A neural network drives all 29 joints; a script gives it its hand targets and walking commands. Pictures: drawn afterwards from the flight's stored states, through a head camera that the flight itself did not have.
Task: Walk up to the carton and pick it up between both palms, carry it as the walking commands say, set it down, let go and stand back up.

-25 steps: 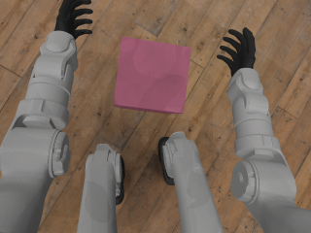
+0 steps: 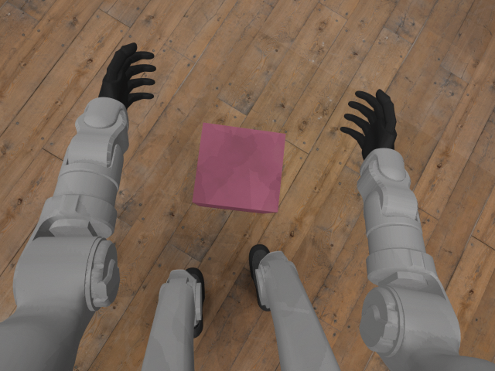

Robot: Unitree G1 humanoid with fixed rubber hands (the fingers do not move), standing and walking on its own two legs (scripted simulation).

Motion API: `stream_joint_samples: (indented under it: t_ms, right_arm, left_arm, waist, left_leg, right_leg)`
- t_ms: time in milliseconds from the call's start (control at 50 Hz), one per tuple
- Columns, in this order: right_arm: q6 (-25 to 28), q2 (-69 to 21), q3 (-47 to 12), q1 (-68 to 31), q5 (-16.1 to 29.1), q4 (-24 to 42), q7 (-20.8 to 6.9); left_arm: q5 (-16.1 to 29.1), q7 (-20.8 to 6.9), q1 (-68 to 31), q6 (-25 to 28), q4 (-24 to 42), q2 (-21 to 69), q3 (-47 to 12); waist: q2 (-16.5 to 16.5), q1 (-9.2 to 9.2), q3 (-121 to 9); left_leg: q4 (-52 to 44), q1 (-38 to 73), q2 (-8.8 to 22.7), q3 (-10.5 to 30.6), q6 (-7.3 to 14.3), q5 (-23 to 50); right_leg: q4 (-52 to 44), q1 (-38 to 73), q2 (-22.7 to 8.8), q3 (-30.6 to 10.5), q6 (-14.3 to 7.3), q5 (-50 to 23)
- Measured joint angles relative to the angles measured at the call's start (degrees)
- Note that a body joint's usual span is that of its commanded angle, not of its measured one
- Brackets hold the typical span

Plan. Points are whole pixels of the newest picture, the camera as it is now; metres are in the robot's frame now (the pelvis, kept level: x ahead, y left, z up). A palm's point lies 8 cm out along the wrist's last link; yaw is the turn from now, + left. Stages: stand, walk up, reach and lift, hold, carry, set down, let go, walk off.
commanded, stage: set down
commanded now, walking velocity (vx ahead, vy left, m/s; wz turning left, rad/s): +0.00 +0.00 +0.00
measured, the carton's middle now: (237, 174) +0.45 -0.06 -0.51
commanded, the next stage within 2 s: let go in 0.18 s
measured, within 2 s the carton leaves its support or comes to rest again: neither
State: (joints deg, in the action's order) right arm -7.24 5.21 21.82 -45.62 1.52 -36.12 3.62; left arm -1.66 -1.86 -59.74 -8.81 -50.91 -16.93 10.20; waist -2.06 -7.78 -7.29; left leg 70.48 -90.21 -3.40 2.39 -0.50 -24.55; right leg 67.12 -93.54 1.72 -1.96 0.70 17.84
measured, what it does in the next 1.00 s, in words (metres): rises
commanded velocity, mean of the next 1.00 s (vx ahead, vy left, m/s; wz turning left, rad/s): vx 0.00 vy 0.00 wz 0.00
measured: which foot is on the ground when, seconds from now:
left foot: down 0.00-1.00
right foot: down 0.00-1.00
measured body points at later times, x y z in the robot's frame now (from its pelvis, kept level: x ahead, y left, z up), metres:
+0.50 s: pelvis +0.03 -0.01 +0.07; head +0.27 -0.02 +0.45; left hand +0.45 +0.16 -0.04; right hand +0.37 -0.26 -0.04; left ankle +0.05 +0.12 -0.60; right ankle +0.09 -0.12 -0.60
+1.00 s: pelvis +0.09 +0.00 +0.14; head +0.14 +0.00 +0.59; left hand +0.30 +0.22 +0.06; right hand +0.26 -0.24 +0.06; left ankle +0.05 +0.12 -0.60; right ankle +0.09 -0.12 -0.60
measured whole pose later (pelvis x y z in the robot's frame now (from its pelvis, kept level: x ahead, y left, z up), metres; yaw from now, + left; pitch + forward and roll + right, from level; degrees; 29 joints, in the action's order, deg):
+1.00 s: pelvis +0.09 +0.00 +0.14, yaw -1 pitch +4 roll +0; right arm -2.9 12.3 1.7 12.8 1.5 -23.9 -4.1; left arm -0.5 -2.0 7.9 -1.9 -29.0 -11.4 3.7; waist 0.1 -1.9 1.9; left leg 27.1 -12.9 -0.9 3.5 0.0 -18.0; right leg 26.7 -17.1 2.3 -2.4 -0.6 13.4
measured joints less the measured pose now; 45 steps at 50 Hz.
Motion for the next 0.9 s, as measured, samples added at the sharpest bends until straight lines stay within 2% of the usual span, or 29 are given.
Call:
stream_joint_samples:
  t_ms: [160, 240, 360, 480, 560, 740, 900]
  right_arm:
    - [1.7, -0.7, 1.2, 0.9, -2.4, -3.5, -0.9]
    - [2.5, -1.2, 1.7, 1.3, -4.0, -3.8, -1.3]
    - [2.7, -0.5, -0.7, 8.0, -5.8, 1.1, -3.8]
    - [2.7, 1.8, -5.2, 21.0, -5.4, 6.8, -8.0]
    - [3.2, 3.3, -8.1, 29.1, -4.0, 8.2, -9.7]
    - [5.4, 6.1, -16.8, 44.8, -1.7, 9.7, -9.5]
    - [5.6, 6.4, -20.1, 56.0, -0.6, 12.6, -7.8]
  left_arm:
    - [-2.4, -1.0, 0.8, 1.9, -3.3, 1.0, 1.5]
    - [-3.9, -0.8, 1.2, 2.5, -2.8, 1.9, 2.2]
    - [-5.3, 1.6, 8.7, 2.2, 4.5, 4.0, 1.8]
    - [-5.2, 5.2, 24.9, 2.3, 14.3, 7.3, 0.4]
    - [-4.2, 6.1, 35.2, 3.2, 18.2, 9.1, -0.5]
    - [-1.9, 3.4, 50.3, 6.4, 18.7, 8.2, -1.7]
    - [0.2, 0.8, 63.1, 7.8, 20.6, 6.4, -4.5]
  waist:
    - [-0.3, 0.21, -0.1]
    - [-0.2, 0.61, 0.3]
    - [0.3, 1.66, 0.2]
    - [1.2, 2.27, 0.6]
    - [1.8, 2.44, 1.5]
    - [2.4, 3.44, 4.5]
    - [2.4, 4.90, 8.2]
  left_leg:
    - [-8.0, 6.0, 0.2, 0.7, -0.1, 2.9]
    - [-10.0, 7.0, 0.3, 1.0, -0.2, 3.6]
    - [-13.9, 10.1, 0.4, 1.0, -0.4, 4.7]
    - [-19.7, 20.0, 0.5, 1.0, -0.4, 5.5]
    - [-23.8, 29.2, 0.7, 1.1, -0.4, 5.7]
    - [-31.6, 50.6, 1.8, 1.7, -0.4, 5.5]
    - [-39.4, 69.3, 2.7, 1.1, 0.1, 5.8]
  right_leg:
    - [-8.1, 6.3, -0.2, 0.4, -0.2, -2.6]
    - [-10.1, 7.4, -0.2, 0.6, -0.4, -3.3]
    - [-13.7, 10.4, -0.1, 0.4, -0.7, -4.2]
    - [-18.3, 19.7, -0.3, 0.1, -1.1, -4.3]
    - [-21.7, 28.7, -0.2, 0.0, -1.3, -4.2]
    - [-29.4, 50.1, 0.5, 0.4, -1.7, -3.8]
    - [-36.9, 68.6, 1.0, -0.3, -1.6, -4.1]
